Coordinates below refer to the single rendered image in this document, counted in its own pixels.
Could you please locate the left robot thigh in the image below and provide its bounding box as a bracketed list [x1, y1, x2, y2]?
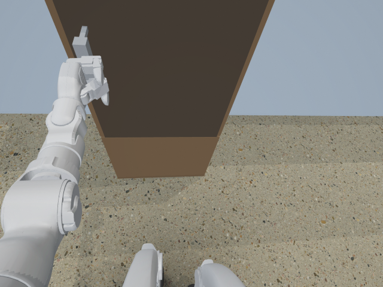
[122, 249, 163, 287]

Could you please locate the right robot thigh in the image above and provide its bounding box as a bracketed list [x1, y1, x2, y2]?
[194, 263, 246, 287]

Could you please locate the robot thigh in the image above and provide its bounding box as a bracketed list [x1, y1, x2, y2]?
[194, 263, 246, 287]
[122, 249, 163, 287]

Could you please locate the handle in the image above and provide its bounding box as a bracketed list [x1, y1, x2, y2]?
[72, 26, 94, 80]

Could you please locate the robot left upper arm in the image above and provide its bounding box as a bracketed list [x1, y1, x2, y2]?
[0, 179, 82, 287]

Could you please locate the cupboard door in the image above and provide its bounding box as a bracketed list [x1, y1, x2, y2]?
[53, 0, 269, 138]

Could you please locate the left robot hand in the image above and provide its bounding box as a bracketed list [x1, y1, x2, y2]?
[57, 56, 109, 108]

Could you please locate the robot left forearm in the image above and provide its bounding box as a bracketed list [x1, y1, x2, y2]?
[1, 97, 87, 232]

